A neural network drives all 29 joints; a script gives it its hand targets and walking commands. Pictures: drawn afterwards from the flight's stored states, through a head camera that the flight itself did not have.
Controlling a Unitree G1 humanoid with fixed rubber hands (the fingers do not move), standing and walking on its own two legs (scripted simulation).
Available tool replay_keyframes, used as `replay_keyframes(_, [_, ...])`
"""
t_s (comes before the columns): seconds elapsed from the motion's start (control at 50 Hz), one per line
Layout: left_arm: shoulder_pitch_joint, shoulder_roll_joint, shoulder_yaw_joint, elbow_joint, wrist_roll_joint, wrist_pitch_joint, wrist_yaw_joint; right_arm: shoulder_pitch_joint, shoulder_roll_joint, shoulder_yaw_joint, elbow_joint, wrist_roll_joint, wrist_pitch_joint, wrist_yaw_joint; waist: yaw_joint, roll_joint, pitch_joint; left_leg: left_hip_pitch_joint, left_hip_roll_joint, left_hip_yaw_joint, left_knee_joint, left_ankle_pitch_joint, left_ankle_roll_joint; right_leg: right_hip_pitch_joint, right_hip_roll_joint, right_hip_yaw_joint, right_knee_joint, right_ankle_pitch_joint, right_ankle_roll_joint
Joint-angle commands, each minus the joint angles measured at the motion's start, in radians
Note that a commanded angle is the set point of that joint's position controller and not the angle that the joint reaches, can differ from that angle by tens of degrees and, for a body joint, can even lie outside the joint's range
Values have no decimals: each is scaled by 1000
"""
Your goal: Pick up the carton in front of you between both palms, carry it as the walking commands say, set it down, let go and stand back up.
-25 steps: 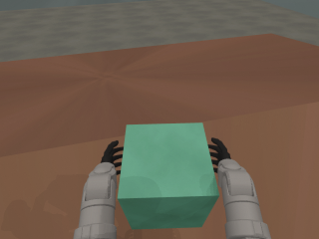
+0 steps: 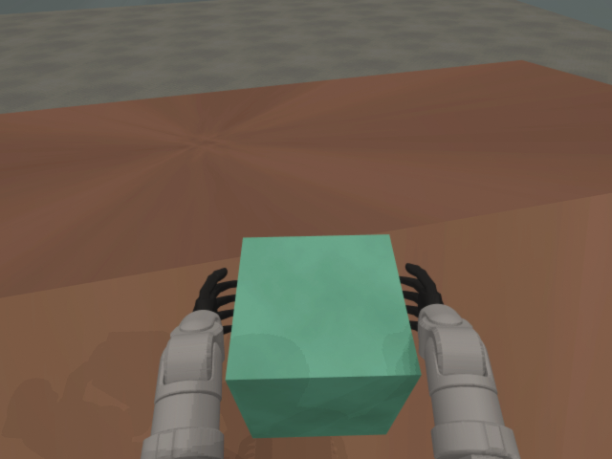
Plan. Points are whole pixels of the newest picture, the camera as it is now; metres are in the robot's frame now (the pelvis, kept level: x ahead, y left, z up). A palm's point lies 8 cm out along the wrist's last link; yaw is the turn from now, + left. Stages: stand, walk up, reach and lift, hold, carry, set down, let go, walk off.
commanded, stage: hold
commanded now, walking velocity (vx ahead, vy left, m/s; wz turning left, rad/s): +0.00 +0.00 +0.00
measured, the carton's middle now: (317, 340) +0.30 +0.00 -0.02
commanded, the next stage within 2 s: carry in 0.46 s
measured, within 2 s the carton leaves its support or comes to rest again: neither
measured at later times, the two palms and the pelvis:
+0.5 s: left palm (205, 323) +0.29 +0.15 +0.05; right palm (426, 311) +0.29 -0.15 +0.05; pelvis +0.00 +0.00 +0.00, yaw +0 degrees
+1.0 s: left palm (222, 238) +0.41 +0.13 +0.09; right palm (418, 236) +0.41 -0.17 +0.08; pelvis +0.17 -0.01 -0.01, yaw +0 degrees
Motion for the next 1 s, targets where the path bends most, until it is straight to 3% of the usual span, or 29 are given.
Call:
replay_keyframes(0.0, [-464, -925, -546, -50, -243, -27, -202, -453, 841, 519, -27, 236, -49, 224, -31, -6, -190, -3, -69, -7, -51, 166, -18, 46, 81, 9, -41, 181, -5])
replay_keyframes(0.02, [-452, -900, -497, -56, -209, -27, -197, -521, 858, 536, -49, 252, -47, 228, 44, 16, -273, 75, -76, 7, -65, 195, -9, 55, 73, -9, -39, 174, 8])
replay_keyframes(0.06, [-413, -921, -549, -49, -260, -21, -197, -428, 869, 554, -26, 252, -32, 209, -21, -16, -256, 101, -78, -6, -24, 210, -11, 45, 60, 24, -48, 202, 1])
replay_keyframes(0.1, [-413, -905, -530, -87, -233, -21, -204, -461, 854, 528, -55, 245, -35, 213, 14, 15, -232, 47, -78, -9, -38, 219, -13, 41, 72, 10, -46, 208, -4])
replay_keyframes(0.12, [-443, -891, -501, -32, -221, -12, -208, -455, 846, 537, -52, 230, -30, 209, -29, -4, -189, 34, -81, 5, -51, 166, -16, 46, 75, 2, -65, 194, 0])
replay_keyframes(0.14, [-393, -892, -516, -44, -235, -27, -210, -478, 877, 570, -78, 268, -32, 210, 54, -38, -256, 41, -81, 4, -60, 183, -4, 85, 73, 1, -52, 198, 19])
replay_keyframes(0.16, [-424, -890, -563, -81, -270, -25, -215, -425, 853, 552, -101, 255, -32, 208, -24, -22, -232, 35, -81, 4, -37, 226, -14, 77, 70, 2, -75, 210, 12])
replay_keyframes(0.28, [-423, -896, -540, -72, -259, -27, -205, -481, 851, 578, -110, 273, -41, 210, 23, -35, -250, -1, -75, 3, -55, 137, -10, 104, 76, -8, -44, 156, 3])
replay_keyframes(0.3, [-394, -913, -514, -26, -233, -27, -210, -484, 851, 578, -82, 275, -34, 207, 34, 26, -231, -32, -82, 4, -56, 162, -10, 109, 59, 13, -55, 173, 2])
replay_keyframes(0.34, [-460, -874, -499, -30, -226, -28, -207, -494, 819, 524, -74, 230, -36, 208, -23, -30, -189, 19, -82, 17, -50, 142, -12, 11, 86, -13, -42, 129, 10])
replay_keyframes(0.38, [-462, -882, -533, -50, -246, -30, -211, -492, 841, 517, -77, 236, -39, 204, -15, -33, -221, 42, -85, 14, -52, 124, -11, 39, 87, -6, -51, 111, 8])
replay_keyframes(0.4, [-457, -892, -547, -69, -244, -30, -211, -485, 878, 544, -45, 242, -31, 202, 36, -29, -207, -21, -82, 2, -48, 155, -11, 78, 77, 1, -59, 144, 9])
replay_keyframes(0.42, [-479, -865, -493, -35, -241, -22, -213, -509, 830, 509, -43, 239, -35, 207, -17, -14, -202, 29, -85, 14, -47, 140, -11, 34, 70, -4, -67, 140, 5])
replay_keyframes(0.44, [-480, -897, -537, -35, -268, -19, -209, -467, 852, 546, -38, 249, -29, 208, 18, -4, -299, -89, 122, 8, -1, -75, 12, -76, -133, 1, 15, -64, -8])
replay_keyframes(0.46, [-506, -891, -580, -68, -288, -25, -206, -492, 843, 552, -54, 264, -30, 206, 18, -9, -308, -128, 112, -50, -22, -294, 28, -82, -110, 36, 0, -262, -23])
replay_keyframes(0.48, [-550, -902, -601, -102, -290, -20, -200, -540, 818, 560, -118, 270, -39, 204, 17, 106, -227, -200, 104, -50, -50, -439, 33, -170, -94, 17, 19, -388, -16])
replay_keyframes(0.5, [-567, -907, -611, -102, -313, -14, -198, -518, 839, 567, -84, 284, -31, 202, 14, 68, -241, -226, 109, -75, -55, -524, 43, -200, -79, 2, 23, -461, -15])
replay_keyframes(0.6, [-563, -944, -731, -227, -408, 64, -171, -506, 841, 675, -259, 326, 63, 144, 6, 80, -247, -232, 151, -128, -68, -420, 105, -207, -15, -149, 101, -233, 15])
replay_keyframes(0.64, [-557, -902, -782, -355, -433, 101, -145, -523, 872, 750, -320, 389, 102, 119, 3, 69, -297, -298, 126, -72, -8, -448, 70, -103, -42, -107, 52, -290, -1])
replay_keyframes(0.66, [-464, -916, -766, -358, -443, 134, -129, -490, 872, 787, -391, 402, 126, 106, 27, -117, -315, -429, 85, 11, 154, -430, 31, -30, -176, 86, -62, -417, -54])
replay_keyframes(0.7, [-325, -832, -745, -412, -411, 178, -90, -439, 855, 814, -433, 431, 187, 82, 41, -287, -244, -654, 24, 160, 350, -328, -5, 108, -367, 384, -158, -242, -167])
replay_keyframes(0.72, [-356, -851, -773, -480, -444, 200, -75, -384, 832, 834, -494, 438, 199, 76, 38, -215, -244, -659, 56, 147, 331, -339, 5, 131, -388, 358, -150, -167, -197])
replay_keyframes(0.82, [-232, -811, -845, -684, -488, 313, -26, -208, 806, 814, -640, 478, 312, 17, 24, -91, -386, -57, -1, 276, -53, -29, 7, -127, -208, -53, 106, 61, -82])
replay_keyframes(0.84, [-176, -807, -821, -711, -493, 332, -14, -176, 813, 811, -682, 476, 335, 2, 14, -57, -443, 193, 68, 203, -38, -35, 21, -304, -177, -121, 223, -22, -56])
replay_keyframes(0.86, [-224, -784, -847, -807, -509, 347, -11, -141, 779, 795, -676, 465, 346, -18, -8, 142, -473, 357, 283, -123, -102, -136, 116, -537, -86, -214, 485, -116, -13])
replay_keyframes(0.88, [-224, -755, -842, -797, -518, 383, -4, -99, 783, 772, -693, 439, 348, -32, -29, 289, -358, 363, 471, -391, -101, 14, 250, -788, -50, -218, 607, -354, -5])
replay_keyframes(0.92, [-166, -773, -838, -807, -560, 397, -8, -105, 788, 788, -775, 471, 383, -43, -38, 164, -317, 407, 440, -276, -65, 320, 258, -931, -92, -158, 649, -414, -26])
replay_keyframes(0.94, [-161, -767, -834, -819, -511, 403, 4, -145, 786, 798, -800, 476, 385, -56, -28, 112, -270, 344, 449, -289, -96, 252, 258, -924, -121, -131, 629, -381, -18])
replay_keyframes(0.98, [-111, -775, -809, -803, -511, 410, 23, -160, 760, 810, -845, 492, 398, -67, -19, 86, -281, 173, 363, -72, -148, 78, 180, -732, -141, -149, 450, -235, 4])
